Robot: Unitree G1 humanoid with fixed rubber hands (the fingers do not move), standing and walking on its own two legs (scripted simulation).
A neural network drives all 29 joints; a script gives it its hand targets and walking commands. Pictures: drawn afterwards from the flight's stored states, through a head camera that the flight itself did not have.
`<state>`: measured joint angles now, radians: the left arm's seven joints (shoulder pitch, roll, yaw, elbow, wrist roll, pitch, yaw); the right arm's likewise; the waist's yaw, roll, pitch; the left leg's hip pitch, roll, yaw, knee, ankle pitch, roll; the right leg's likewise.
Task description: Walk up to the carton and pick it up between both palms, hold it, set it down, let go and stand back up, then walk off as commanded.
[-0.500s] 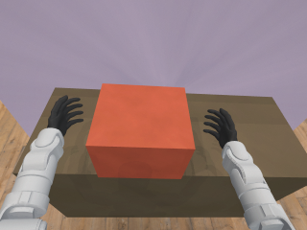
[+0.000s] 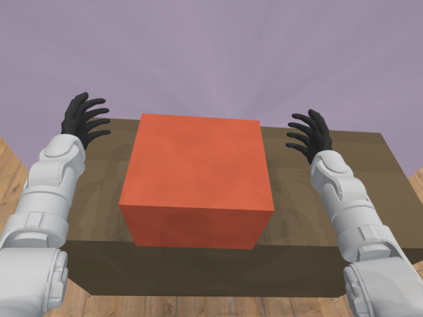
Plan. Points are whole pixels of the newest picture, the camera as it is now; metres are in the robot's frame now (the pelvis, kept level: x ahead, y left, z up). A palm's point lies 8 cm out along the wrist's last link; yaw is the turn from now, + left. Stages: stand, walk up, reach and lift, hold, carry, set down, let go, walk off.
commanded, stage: reach and lift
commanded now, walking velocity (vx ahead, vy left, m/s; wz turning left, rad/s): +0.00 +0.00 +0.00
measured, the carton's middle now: (198, 182) +0.42 +0.03 -0.04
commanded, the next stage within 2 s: none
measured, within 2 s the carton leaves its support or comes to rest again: neither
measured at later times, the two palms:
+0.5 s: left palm (79, 185) +0.38 +0.28 +0.00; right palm (293, 188) +0.39 -0.18 +0.00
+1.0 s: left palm (87, 191) +0.37 +0.27 -0.02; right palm (290, 183) +0.40 -0.17 +0.01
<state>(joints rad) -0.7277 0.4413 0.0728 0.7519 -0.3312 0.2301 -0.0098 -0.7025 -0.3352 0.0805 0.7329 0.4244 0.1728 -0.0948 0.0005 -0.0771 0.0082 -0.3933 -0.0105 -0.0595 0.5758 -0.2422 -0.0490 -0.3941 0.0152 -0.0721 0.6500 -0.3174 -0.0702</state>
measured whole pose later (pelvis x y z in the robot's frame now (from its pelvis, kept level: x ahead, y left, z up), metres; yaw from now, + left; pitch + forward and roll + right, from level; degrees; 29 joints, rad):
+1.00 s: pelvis +0.01 +0.03 -0.01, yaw -1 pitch +23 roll -1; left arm -0.54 0.32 -0.02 1.09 -0.34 -0.35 -0.01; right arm -0.64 -0.26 0.11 1.07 0.42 -0.34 -0.01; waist 0.00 0.01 -0.23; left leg -0.83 0.00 -0.06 0.68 -0.25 -0.02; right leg -0.78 0.03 -0.07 0.64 -0.27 -0.03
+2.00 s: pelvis +0.01 +0.03 -0.01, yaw -1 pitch +23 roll -1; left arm -0.59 0.15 0.08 1.11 -0.23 -0.43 0.05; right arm -0.65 -0.18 0.08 1.09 0.23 -0.35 -0.11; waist 0.00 0.02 -0.24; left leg -0.83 0.00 -0.06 0.68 -0.25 -0.02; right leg -0.78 0.03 -0.07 0.64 -0.27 -0.03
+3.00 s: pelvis +0.00 +0.03 -0.01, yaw -1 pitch +20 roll -1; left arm -0.51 0.17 -0.06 1.09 -0.29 -0.48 0.11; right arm -0.51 -0.16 0.03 0.85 0.15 -0.22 -0.12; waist 0.00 0.01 -0.26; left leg -0.78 0.00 -0.06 0.68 -0.24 -0.02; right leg -0.73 0.03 -0.07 0.64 -0.26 -0.03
